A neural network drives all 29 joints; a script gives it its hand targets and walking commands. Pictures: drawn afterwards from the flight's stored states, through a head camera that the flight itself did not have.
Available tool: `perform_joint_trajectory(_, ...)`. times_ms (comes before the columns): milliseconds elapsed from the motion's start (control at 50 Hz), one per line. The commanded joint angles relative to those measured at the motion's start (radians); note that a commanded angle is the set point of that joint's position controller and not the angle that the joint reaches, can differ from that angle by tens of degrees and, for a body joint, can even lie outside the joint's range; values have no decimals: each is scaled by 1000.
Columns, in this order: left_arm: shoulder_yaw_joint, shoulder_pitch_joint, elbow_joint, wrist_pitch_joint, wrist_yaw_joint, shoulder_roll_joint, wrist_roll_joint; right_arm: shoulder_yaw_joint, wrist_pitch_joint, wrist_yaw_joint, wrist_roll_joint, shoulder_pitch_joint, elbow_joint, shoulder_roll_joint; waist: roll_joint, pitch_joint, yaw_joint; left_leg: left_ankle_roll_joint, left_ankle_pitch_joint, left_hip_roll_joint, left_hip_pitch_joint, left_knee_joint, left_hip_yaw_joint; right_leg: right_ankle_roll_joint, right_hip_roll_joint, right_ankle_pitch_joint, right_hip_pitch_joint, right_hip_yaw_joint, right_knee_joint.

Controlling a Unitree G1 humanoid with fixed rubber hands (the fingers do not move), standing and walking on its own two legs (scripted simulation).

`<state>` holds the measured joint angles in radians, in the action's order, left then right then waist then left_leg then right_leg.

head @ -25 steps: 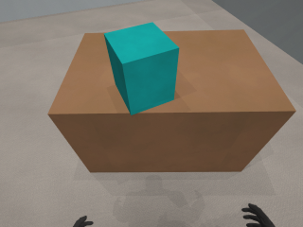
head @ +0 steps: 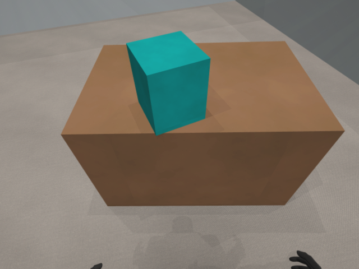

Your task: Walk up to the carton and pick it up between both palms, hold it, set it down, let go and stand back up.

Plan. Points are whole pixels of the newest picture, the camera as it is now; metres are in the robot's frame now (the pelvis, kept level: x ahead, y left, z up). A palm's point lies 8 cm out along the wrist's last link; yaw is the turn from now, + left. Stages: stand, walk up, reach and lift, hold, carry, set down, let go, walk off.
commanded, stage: stand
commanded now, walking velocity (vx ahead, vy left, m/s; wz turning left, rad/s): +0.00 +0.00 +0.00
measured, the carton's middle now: (168, 83) +0.70 +0.06 +0.01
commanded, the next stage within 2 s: walk up in 0.16 s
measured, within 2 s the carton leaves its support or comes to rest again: neither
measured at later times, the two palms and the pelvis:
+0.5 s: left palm out of the picture +0.07 +0.25 -0.12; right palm out of the picture +0.08 -0.29 -0.10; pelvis -0.01 -0.01 +0.00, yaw +0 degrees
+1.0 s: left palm out of the picture +0.09 +0.29 -0.10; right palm (324, 252) +0.18 -0.32 -0.12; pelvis +0.10 -0.01 +0.00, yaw +0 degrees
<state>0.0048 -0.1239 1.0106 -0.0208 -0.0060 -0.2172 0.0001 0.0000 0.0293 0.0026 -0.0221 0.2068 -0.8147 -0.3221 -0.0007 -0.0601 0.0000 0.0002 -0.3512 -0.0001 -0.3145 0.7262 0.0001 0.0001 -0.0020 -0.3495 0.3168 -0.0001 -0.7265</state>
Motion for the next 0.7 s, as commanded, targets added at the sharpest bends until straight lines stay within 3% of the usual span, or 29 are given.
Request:
perform_joint_trajectory(0, 77, 81, -55, -18, -2, -293, 20, 54, 32, 17, 0, -64, -12, -207, 11, 52, 0, 77, 116, 98, 46, -241, 137, 70, -98, 109, -43, 130, 242)
perform_joint_trajectory(60, 77, 95, -55, -21, 4, -297, 17, 45, 31, 16, 3, -59, -20, -196, 18, 34, -4, 73, 99, 99, 43, -257, 137, 70, -99, 69, -22, 146, 261)
perform_joint_trajectory(100, 73, 85, -48, -25, 3, -295, 17, 45, 31, 16, -6, -73, -24, -198, -32, 36, 5, 78, 95, 105, 38, -267, 156, 64, -96, 73, -32, 135, 250)
perform_joint_trajectory(180, 75, 84, -31, -19, 3, -298, 20, 50, 30, 15, -2, -80, -35, -204, 9, 36, 4, 75, 35, 105, 20, -281, 160, 63, -100, 47, -42, 143, 263)
perform_joint_trajectory(280, 74, 99, -27, -23, 5, -304, 19, 52, 30, 10, 1, -97, -40, -212, -13, -4, 6, 68, 7, 96, 8, -301, 157, 67, -97, -24, -14, 151, 295)
perform_joint_trajectory(320, 70, 85, -21, -21, 7, -302, 17, 52, 31, 11, 1, -81, -40, -209, 8, 8, 1, 70, -3, 94, 13, -299, 159, 64, -101, -3, -27, 147, 294)
perform_joint_trajectory(340, 120, -34, -81, -45, 20, -381, 40, 116, 33, -14, -18, 35, -11, -292, 9, 64, -2, 130, -427, 69, 49, -228, 199, 127, -94, -450, 49, 210, 235)
perform_joint_trajectory(360, 128, -22, -85, -44, 28, -388, 43, 124, 30, -24, -27, 37, 0, -308, -13, -23, -19, 147, -560, 81, 46, -288, 261, 108, -70, -518, 187, 192, 207)
perform_joint_trajectory(380, 125, 17, -103, -46, 31, -368, 35, 131, 30, -28, -26, 54, -1, -311, -70, -70, -40, 167, -611, 122, 77, -366, 323, 77, -38, -448, 276, 120, 141)
perform_joint_trajectory(400, 116, 41, -119, -50, 35, -340, 35, 143, 35, -29, -30, 96, -15, -334, -182, -72, -58, 206, -666, 221, 115, -483, 462, 58, 8, -316, 331, 7, -63)
perform_joint_trajectory(420, 120, 52, -145, -55, 32, -334, 36, 151, 46, -27, -34, 120, -9, -359, -224, -76, -72, 264, -630, 332, 145, -549, 592, 37, -11, -208, 393, -27, -222)
perform_joint_trajectory(440, 122, 21, -140, -58, 29, -350, 41, 157, 49, -22, -32, 105, -7, -363, -163, -78, -60, 290, -576, 360, 150, -538, 599, 32, -44, -195, 399, 9, -244)
perform_joint_trajectory(460, 128, -11, -140, -62, 34, -367, 45, 157, 51, -21, -28, 105, 4, -354, -111, -44, -52, 292, -520, 344, 168, -501, 557, 35, -50, -183, 382, 13, -247)
perform_joint_trajectory(500, 125, -85, -139, -75, 39, -350, 38, 149, 44, -26, -32, 69, 22, -350, -111, -7, -17, 293, -411, 331, 86, -414, 458, 50, -61, -217, 239, 15, -119)
perform_joint_trajectory(520, 123, -136, -126, -80, 43, -336, 33, 141, 37, -30, -32, 21, 40, -344, -129, 4, 19, 261, -384, 277, -15, -359, 350, 65, -46, -180, 101, -16, 11)
perform_joint_trajectory(540, 133, -259, -93, -87, 42, -333, 29, 133, 30, -39, -32, -52, 59, -315, -108, 49, 86, 202, -365, 201, -172, -234, 240, 87, -18, -114, -152, -23, 119)
perform_joint_trajectory(560, 151, -401, -63, -93, 34, -369, 33, 112, 18, -42, -31, -81, 83, -242, 72, 62, 148, 120, -356, 53, -391, 81, 79, 122, -57, -267, -357, 167, 311)
perform_joint_trajectory(580, 176, -421, -70, -99, 23, -477, 43, 80, 15, -40, -22, -101, 117, -159, 290, 8, 141, 38, -241, -89, -612, 384, -35, 156, -312, -545, -398, 664, 529)
perform_joint_trajectory(600, 188, -334, -97, -94, 10, -506, 41, 95, 11, -31, -26, -129, 104, -237, 113, -71, 121, 40, -194, -20, -647, 435, 85, 209, -393, -670, -277, 814, 612)
perform_joint_trajectory(620, 187, -247, -141, -96, 7, -521, 38, 107, 14, -36, -20, -83, 77, -273, 69, -143, 69, 43, -112, 15, -601, 433, 104, 205, -391, -663, -167, 788, 629)
perform_joint_trajectory(640, 179, -201, -143, -98, 6, -492, 32, 113, 17, -43, -8, -54, 52, -299, 55, -201, 37, 39, -49, 42, -543, 423, 103, 208, -349, -572, -112, 711, 600)
perform_joint_trajectory(680, 163, -207, -152, -107, 4, -444, 21, 123, 19, -49, -3, -4, 42, -292, 88, -160, 24, 25, 3, 57, -454, 364, 85, 159, -287, -303, -163, 552, 542)
